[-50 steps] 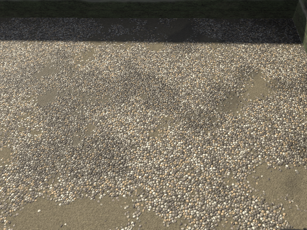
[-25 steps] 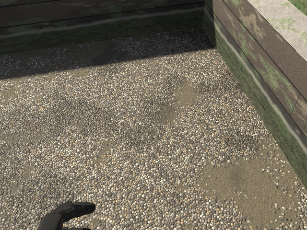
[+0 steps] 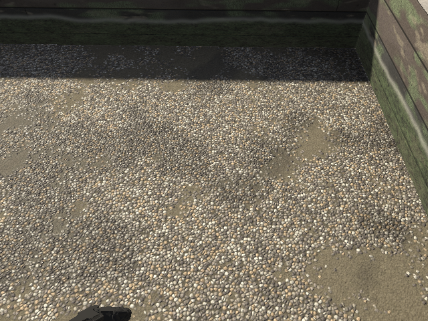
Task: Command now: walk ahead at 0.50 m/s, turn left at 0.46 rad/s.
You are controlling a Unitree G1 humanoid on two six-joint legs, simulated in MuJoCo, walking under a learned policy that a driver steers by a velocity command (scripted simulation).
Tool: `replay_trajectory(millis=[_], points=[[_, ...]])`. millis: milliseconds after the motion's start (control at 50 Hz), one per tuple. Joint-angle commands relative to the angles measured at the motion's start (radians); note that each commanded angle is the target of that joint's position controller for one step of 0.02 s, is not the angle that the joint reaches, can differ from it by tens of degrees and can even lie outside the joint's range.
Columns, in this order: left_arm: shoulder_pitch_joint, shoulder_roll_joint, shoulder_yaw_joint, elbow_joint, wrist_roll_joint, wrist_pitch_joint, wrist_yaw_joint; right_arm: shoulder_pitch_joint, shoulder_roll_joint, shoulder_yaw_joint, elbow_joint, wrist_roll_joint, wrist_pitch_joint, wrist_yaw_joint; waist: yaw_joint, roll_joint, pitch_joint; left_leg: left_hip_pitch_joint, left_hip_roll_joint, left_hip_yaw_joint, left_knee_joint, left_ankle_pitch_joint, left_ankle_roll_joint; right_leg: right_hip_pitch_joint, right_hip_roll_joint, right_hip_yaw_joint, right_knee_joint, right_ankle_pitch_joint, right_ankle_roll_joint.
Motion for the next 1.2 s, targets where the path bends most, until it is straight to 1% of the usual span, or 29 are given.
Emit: replay_trajectory(millis=[20, 40, 60, 100, 120, 140, 180, 200, 220, 280, 320, 440, 460, 480, 540, 580, 640, 660, 680, 720, 780, 820, 840, 880, 900, 920, 1080, 1120, 1200], points=[[-0.052, 0.077, 0.029, -0.086, -0.014, -0.013, 0.019, -0.053, -0.081, -0.030, -0.088, 0.002, -0.013, -0.007, -0.014, -0.018, -0.164, 0.052, 0.005, -0.030, -0.030, 0.401, 0.057, 0.067, -0.071, 0.035, -0.074, 0.482, 0.025], [-0.064, 0.081, 0.027, -0.091, -0.014, -0.018, 0.015, -0.083, -0.062, -0.022, -0.107, -0.001, -0.011, 0.004, -0.016, -0.044, -0.130, -0.009, -0.003, -0.027, -0.033, 0.331, 0.046, 0.075, -0.085, 0.046, -0.096, 0.464, 0.030], [-0.066, 0.071, 0.023, -0.098, -0.011, -0.022, 0.013, -0.108, -0.043, -0.018, -0.114, 0.008, -0.008, -0.001, -0.017, -0.060, -0.107, -0.046, -0.010, -0.026, -0.032, 0.284, 0.036, 0.089, -0.096, 0.048, -0.113, 0.477, 0.028], [-0.047, 0.077, 0.021, -0.102, -0.005, -0.029, 0.003, -0.115, -0.057, -0.018, -0.113, 0.003, -0.010, -0.001, -0.024, -0.050, -0.132, -0.063, -0.007, -0.034, -0.033, 0.259, 0.041, 0.109, -0.116, 0.042, -0.112, 0.451, 0.016], [-0.022, 0.096, 0.032, -0.083, -0.010, -0.034, 0.010, -0.124, -0.062, -0.021, -0.118, 0.003, -0.003, -0.008, -0.031, -0.042, -0.148, -0.090, -0.001, -0.033, -0.019, 0.288, 0.056, 0.156, -0.135, 0.045, -0.098, 0.500, 0.008], [-0.037, 0.119, 0.039, -0.086, -0.010, -0.028, 0.010, -0.138, -0.060, -0.018, -0.118, -0.013, -0.002, 0.005, -0.049, -0.035, -0.081, -0.167, 0.006, 0.001, 0.012, 0.340, 0.049, 0.148, -0.192, 0.064, -0.069, 0.718, -0.008], [-0.005, 0.117, 0.048, -0.080, -0.006, -0.027, 0.012, -0.114, -0.045, -0.015, -0.098, -0.017, -0.011, 0.008, -0.044, -0.040, -0.140, -0.123, 0.012, 0.015, -0.001, 0.304, 0.057, 0.152, -0.215, 0.046, -0.048, 0.792, -0.018], [0.019, 0.102, 0.047, -0.078, -0.007, -0.035, 0.016, -0.088, -0.058, -0.018, -0.090, 0.004, -0.013, -0.005, -0.026, -0.026, -0.229, -0.028, 0.009, -0.018, -0.036, 0.322, 0.075, 0.156, -0.153, -0.010, -0.052, 0.519, 0.009], [-0.020, 0.093, 0.042, -0.088, -0.004, -0.034, 0.014, -0.114, -0.072, -0.023, -0.099, 0.021, -0.009, -0.005, -0.045, -0.001, -0.198, -0.055, 0.015, -0.063, -0.051, 0.397, 0.089, 0.133, -0.107, -0.059, -0.055, 0.335, 0.037], [-0.065, 0.063, 0.035, -0.110, -0.006, -0.028, 0.007, -0.131, -0.100, -0.025, -0.110, 0.026, 0.011, -0.003, -0.057, 0.106, -0.112, -0.140, 0.053, -0.207, -0.123, 0.472, 0.126, 0.085, -0.035, -0.099, -0.004, 0.111, 0.070], [-0.054, 0.053, 0.034, -0.110, -0.005, -0.031, 0.005, -0.131, -0.106, -0.024, -0.120, 0.023, 0.015, -0.004, -0.057, 0.122, -0.108, -0.194, 0.053, -0.265, -0.147, 0.470, 0.135, 0.106, -0.026, -0.099, 0.014, 0.080, 0.071], [-0.013, 0.055, 0.045, -0.094, -0.003, -0.036, 0.008, -0.131, -0.081, -0.021, -0.131, 0.023, 0.002, -0.010, -0.044, 0.035, -0.159, -0.293, 0.009, -0.211, -0.109, 0.424, 0.113, 0.246, -0.112, -0.090, -0.027, 0.169, 0.045], [-0.012, 0.060, 0.048, -0.092, -0.003, -0.032, 0.008, -0.129, -0.075, -0.021, -0.132, 0.024, -0.001, -0.011, -0.045, 0.012, -0.161, -0.301, -0.002, -0.182, -0.087, 0.408, 0.107, 0.252, -0.139, -0.089, -0.039, 0.188, 0.038], [-0.017, 0.067, 0.051, -0.092, -0.005, -0.033, 0.009, -0.136, -0.080, -0.027, -0.137, 0.036, -0.004, -0.011, -0.048, -0.007, -0.158, -0.308, -0.014, -0.158, -0.064, 0.377, 0.099, 0.252, -0.163, -0.090, -0.056, 0.195, 0.031], [-0.037, 0.078, 0.056, -0.089, -0.009, -0.025, 0.007, -0.121, -0.067, -0.028, -0.137, 0.033, -0.007, -0.012, -0.065, -0.041, -0.134, -0.322, -0.024, -0.109, -0.038, 0.322, 0.091, 0.217, -0.215, -0.104, -0.080, 0.169, 0.019], [-0.054, 0.061, 0.053, -0.100, -0.007, -0.016, 0.004, -0.089, -0.072, -0.026, -0.126, 0.033, -0.013, -0.011, -0.076, -0.001, -0.135, -0.305, -0.024, -0.125, -0.072, 0.309, 0.098, 0.189, -0.198, -0.128, -0.068, 0.051, 0.019], [-0.080, 0.037, 0.044, -0.115, -0.017, -0.010, -0.002, -0.065, -0.088, -0.020, -0.119, 0.030, -0.018, -0.002, -0.089, 0.102, -0.096, -0.321, 0.004, -0.296, -0.226, 0.234, 0.118, 0.148, -0.068, -0.167, 0.009, -0.082, 0.051], [-0.089, 0.030, 0.035, -0.133, -0.013, -0.012, -0.010, -0.066, -0.115, -0.020, -0.119, 0.027, -0.021, 0.003, -0.079, 0.158, -0.056, -0.327, 0.001, -0.361, -0.296, 0.144, 0.114, 0.109, -0.022, -0.163, 0.020, -0.098, 0.056], [-0.069, 0.025, 0.031, -0.134, -0.014, -0.016, -0.012, -0.095, -0.119, -0.020, -0.125, 0.023, -0.017, 0.001, -0.060, 0.180, -0.039, -0.323, 0.003, -0.390, -0.329, 0.072, 0.117, 0.095, -0.006, -0.141, 0.012, -0.089, 0.055], [-0.003, 0.023, 0.028, -0.120, -0.014, -0.036, -0.014, -0.123, -0.121, -0.019, -0.122, 0.014, -0.010, -0.011, -0.006, 0.180, -0.051, -0.332, 0.008, -0.394, -0.356, -0.034, 0.102, 0.144, -0.016, -0.092, -0.052, -0.050, 0.030], [0.035, 0.038, 0.031, -0.095, 0.004, -0.058, -0.006, -0.130, -0.072, -0.009, -0.120, 0.021, -0.023, -0.008, 0.005, 0.037, -0.102, -0.360, -0.015, -0.286, -0.291, 0.005, 0.054, 0.286, -0.109, -0.020, -0.141, -0.001, -0.004], [0.014, 0.064, 0.032, -0.098, -0.004, -0.061, -0.003, -0.137, -0.061, -0.007, -0.125, 0.024, -0.035, 0.004, -0.007, -0.085, -0.095, -0.306, -0.049, -0.166, -0.166, 0.101, 0.023, 0.215, -0.202, 0.078, -0.262, -0.055, -0.033], [-0.001, 0.077, 0.031, -0.102, -0.013, -0.060, -0.003, -0.144, -0.070, -0.010, -0.126, 0.015, -0.038, 0.008, -0.015, -0.101, -0.067, -0.258, -0.053, -0.127, -0.136, 0.129, 0.012, 0.131, -0.229, 0.115, -0.319, -0.089, -0.045], [-0.030, 0.077, 0.025, -0.106, -0.024, -0.061, -0.003, -0.123, -0.071, -0.010, -0.112, 0.000, -0.038, 0.014, -0.042, -0.085, -0.036, -0.150, -0.044, -0.089, -0.132, 0.155, 0.004, 0.013, -0.221, 0.099, -0.353, -0.124, -0.043], [-0.038, 0.073, 0.021, -0.106, -0.023, -0.061, -0.004, -0.101, -0.066, -0.009, -0.101, -0.001, -0.036, 0.016, -0.058, -0.076, -0.037, -0.116, -0.044, -0.082, -0.140, 0.154, 0.007, -0.007, -0.199, 0.066, -0.344, -0.130, -0.034], [-0.009, 0.079, 0.025, -0.086, -0.030, -0.061, 0.004, -0.090, -0.050, -0.007, -0.094, -0.014, -0.027, 0.011, -0.066, -0.061, -0.050, -0.106, -0.041, -0.065, -0.135, 0.157, 0.022, 0.023, -0.190, 0.037, -0.318, -0.093, -0.032], [0.060, 0.056, 0.024, -0.073, -0.015, -0.046, 0.002, -0.093, -0.073, 0.001, -0.078, 0.016, -0.024, -0.009, -0.033, 0.086, -0.062, -0.201, 0.008, -0.187, -0.208, 0.204, 0.074, 0.142, -0.101, -0.083, -0.128, 0.032, -0.007], [0.072, 0.056, 0.026, -0.068, -0.014, -0.047, 0.002, -0.093, -0.074, 0.002, -0.077, 0.018, -0.025, -0.012, -0.028, 0.084, -0.072, -0.217, 0.010, -0.199, -0.209, 0.222, 0.079, 0.169, -0.097, -0.081, -0.112, 0.057, -0.008], [0.081, 0.060, 0.026, -0.060, -0.014, -0.047, 0.003, -0.087, -0.067, 0.004, -0.074, 0.016, -0.025, -0.015, -0.028, 0.025, -0.091, -0.207, -0.010, -0.148, -0.150, 0.288, 0.070, 0.188, -0.126, -0.062, -0.124, 0.138, -0.017]])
